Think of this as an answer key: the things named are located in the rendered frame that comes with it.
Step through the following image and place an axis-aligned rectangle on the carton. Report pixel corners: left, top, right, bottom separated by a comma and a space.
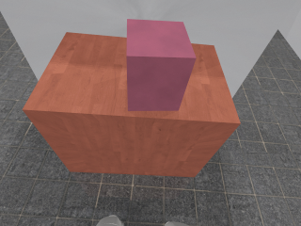
126, 19, 197, 111

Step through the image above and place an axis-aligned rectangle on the left robot thigh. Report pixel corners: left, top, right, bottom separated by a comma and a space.
96, 216, 124, 226

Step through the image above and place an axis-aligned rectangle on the pedestal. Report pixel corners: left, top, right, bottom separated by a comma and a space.
23, 32, 241, 178

